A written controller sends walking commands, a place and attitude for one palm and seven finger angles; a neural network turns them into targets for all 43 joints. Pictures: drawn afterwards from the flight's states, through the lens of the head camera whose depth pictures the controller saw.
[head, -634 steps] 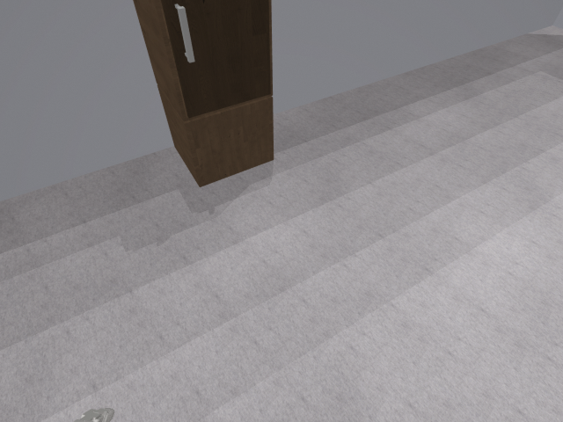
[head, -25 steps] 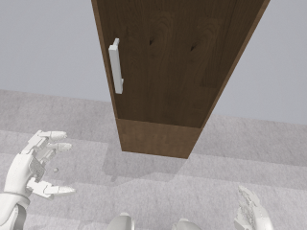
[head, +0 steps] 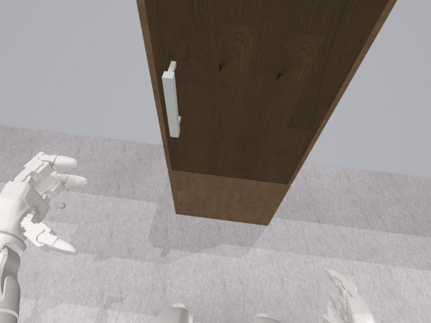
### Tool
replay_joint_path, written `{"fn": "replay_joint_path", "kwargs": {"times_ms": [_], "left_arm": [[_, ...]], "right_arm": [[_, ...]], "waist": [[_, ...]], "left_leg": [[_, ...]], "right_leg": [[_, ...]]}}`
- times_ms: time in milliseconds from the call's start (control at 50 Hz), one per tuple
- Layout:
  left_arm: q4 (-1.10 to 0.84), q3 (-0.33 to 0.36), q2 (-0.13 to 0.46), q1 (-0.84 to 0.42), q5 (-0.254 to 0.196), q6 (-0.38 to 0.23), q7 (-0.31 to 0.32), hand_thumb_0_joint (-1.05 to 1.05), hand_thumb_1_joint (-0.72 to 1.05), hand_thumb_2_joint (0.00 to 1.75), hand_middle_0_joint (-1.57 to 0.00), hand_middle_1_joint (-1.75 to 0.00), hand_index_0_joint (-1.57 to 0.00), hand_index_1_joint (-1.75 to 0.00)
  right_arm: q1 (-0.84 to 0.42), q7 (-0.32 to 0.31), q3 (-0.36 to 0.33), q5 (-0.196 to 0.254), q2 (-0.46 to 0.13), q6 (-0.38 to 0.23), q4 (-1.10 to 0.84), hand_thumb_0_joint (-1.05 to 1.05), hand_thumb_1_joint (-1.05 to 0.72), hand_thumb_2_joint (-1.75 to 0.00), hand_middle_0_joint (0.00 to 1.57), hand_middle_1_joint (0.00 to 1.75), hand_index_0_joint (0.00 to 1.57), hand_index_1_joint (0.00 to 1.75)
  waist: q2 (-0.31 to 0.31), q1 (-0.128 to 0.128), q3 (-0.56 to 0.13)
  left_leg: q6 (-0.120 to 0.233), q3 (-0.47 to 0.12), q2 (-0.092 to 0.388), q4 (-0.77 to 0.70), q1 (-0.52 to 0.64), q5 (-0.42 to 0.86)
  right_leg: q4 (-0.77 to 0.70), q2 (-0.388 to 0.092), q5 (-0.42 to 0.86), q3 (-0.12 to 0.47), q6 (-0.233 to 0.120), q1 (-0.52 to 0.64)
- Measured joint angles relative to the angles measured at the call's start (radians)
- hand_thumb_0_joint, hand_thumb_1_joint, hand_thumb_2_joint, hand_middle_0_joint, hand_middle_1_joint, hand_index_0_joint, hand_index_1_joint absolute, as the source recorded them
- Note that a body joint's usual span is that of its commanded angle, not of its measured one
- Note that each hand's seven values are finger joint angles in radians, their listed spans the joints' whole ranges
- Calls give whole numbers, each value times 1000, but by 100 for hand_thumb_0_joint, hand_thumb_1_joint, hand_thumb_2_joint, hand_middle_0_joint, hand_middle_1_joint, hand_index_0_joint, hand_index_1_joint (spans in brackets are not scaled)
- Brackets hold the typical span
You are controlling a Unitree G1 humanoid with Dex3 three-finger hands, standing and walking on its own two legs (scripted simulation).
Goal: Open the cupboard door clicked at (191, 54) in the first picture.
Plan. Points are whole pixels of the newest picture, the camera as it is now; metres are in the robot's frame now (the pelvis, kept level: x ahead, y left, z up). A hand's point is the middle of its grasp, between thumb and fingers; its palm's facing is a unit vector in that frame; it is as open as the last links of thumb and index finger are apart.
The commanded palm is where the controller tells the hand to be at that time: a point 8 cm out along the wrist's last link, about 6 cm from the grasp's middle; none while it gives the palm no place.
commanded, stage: raise the hand with hooked fingers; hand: left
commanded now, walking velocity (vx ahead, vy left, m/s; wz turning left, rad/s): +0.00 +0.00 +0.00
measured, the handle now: (174, 102) +0.57 +0.14 +0.05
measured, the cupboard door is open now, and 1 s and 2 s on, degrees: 0 0 0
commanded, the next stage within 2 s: move the hooked fingers beside the handle in 0.46 s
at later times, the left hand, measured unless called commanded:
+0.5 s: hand (72, 207) +0.28 +0.26 +0.06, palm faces -0.04 -1.00 -0.04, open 13.9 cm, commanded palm +0.26 +0.31 +0.07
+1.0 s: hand (100, 175) +0.35 +0.23 +0.06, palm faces -0.06 -1.00 -0.03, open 13.9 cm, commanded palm +0.32 +0.29 +0.06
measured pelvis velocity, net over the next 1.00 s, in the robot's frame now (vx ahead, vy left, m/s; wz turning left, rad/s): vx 0.00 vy -0.03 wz -0.02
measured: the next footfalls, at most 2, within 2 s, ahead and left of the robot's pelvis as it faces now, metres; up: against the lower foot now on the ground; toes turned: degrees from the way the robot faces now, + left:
none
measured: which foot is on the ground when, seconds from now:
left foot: down 0.00-1.00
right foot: down 0.00-1.00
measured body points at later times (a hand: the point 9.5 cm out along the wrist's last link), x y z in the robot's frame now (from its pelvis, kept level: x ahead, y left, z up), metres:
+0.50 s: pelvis +0.00 -0.01 +0.00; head +0.06 +0.00 +0.45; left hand +0.28 +0.31 +0.07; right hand +0.15 -0.26 -0.08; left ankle +0.01 +0.08 -0.69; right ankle +0.01 -0.13 -0.69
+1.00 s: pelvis +0.00 -0.03 +0.00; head +0.07 -0.02 +0.44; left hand +0.34 +0.29 +0.07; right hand +0.11 -0.29 -0.09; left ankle +0.01 +0.08 -0.69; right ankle +0.01 -0.13 -0.69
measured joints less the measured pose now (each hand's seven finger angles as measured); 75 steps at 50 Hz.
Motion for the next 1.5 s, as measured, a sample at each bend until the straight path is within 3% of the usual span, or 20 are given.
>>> {"fn": "replay_joint_path", "kwargs": {"times_ms": [240,620,740,860,1000,1140,1500], "left_arm": [[12,3,-13,10,-3,-13,0,-1,-50,30,-30,-120,-30,-120],[44,-3,-18,-3,-4,-30,-3,-1,-50,30,-30,-120,-30,-120],[129,-26,-19,-109,20,-33,4,-1,-50,30,-30,-120,-31,-120],[208,-29,-1,-213,50,-36,13,-1,-50,30,-30,-120,-30,-120],[252,-3,18,-243,54,-37,25,-1,-50,30,-30,-120,-30,-120],[310,6,24,-280,64,-59,36,-1,-50,30,-30,-120,-30,-120],[497,-19,38,-506,133,-88,81,-1,-50,30,-30,-120,-30,-120]], "right_arm": [[21,12,-19,0,-13,20,-19,2,-91,-90,21,30,20,30],[-3,0,-2,5,2,21,-10,2,-91,-90,21,30,20,30],[-10,-16,-1,5,-8,23,7,2,-91,-90,21,30,20,30],[-10,-17,-1,5,-6,40,20,2,-91,-90,21,30,20,30],[25,-3,-8,6,-5,73,12,2,-91,-90,21,30,20,30],[51,0,-16,6,-10,100,27,1,-91,-90,21,30,20,30],[44,14,-14,-4,0,161,39,1,-91,-90,20,30,20,30]], "waist": [[-4,-17,-3],[8,-6,-9],[5,-3,1],[-3,-21,7],[-5,-45,-3],[-4,-50,-5],[-7,-76,-12]], "left_leg": [[-3,11,6,-16,6,6],[-20,-5,9,-17,10,14],[-25,-15,8,-1,-11,16],[-30,-11,13,4,-27,17],[-32,7,21,-12,-25,17],[-32,8,22,-12,-38,14],[-24,14,22,18,-99,4]], "right_leg": [[-9,6,6,12,-3,-3],[1,10,2,-2,-20,0],[19,8,-2,-13,-26,-17],[30,13,-2,-7,-32,-40],[22,22,1,11,-33,-50],[23,23,-1,13,-32,-64],[47,22,-4,19,-25,-125]]}}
